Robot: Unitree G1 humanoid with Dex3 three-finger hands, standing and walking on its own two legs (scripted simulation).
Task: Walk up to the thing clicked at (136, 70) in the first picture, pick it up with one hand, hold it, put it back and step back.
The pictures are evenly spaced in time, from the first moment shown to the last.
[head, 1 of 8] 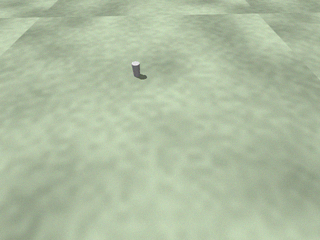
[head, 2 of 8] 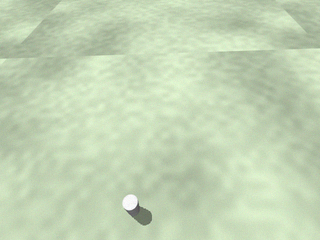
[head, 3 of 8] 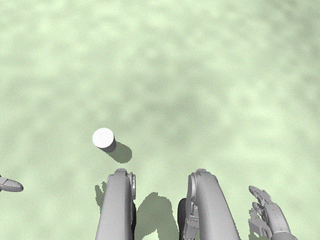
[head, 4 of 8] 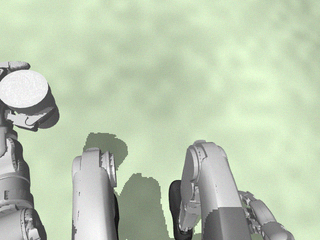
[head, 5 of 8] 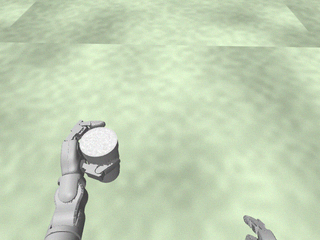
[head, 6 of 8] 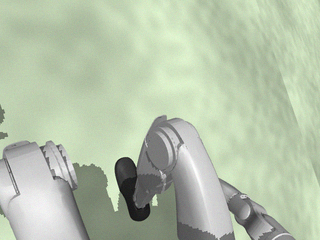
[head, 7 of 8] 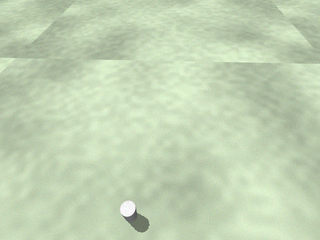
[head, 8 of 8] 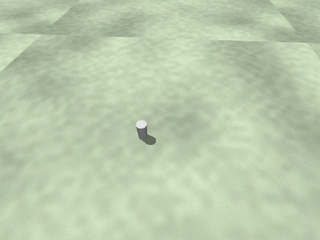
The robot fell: no
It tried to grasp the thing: yes
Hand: left
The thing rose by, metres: 0.69
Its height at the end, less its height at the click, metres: +0.00
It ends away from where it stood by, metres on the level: 0.01
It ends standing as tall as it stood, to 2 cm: yes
